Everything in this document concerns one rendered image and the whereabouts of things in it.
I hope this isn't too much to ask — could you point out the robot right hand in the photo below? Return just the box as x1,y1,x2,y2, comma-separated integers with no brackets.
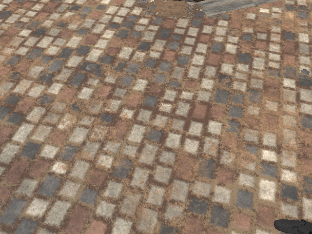
274,219,312,234

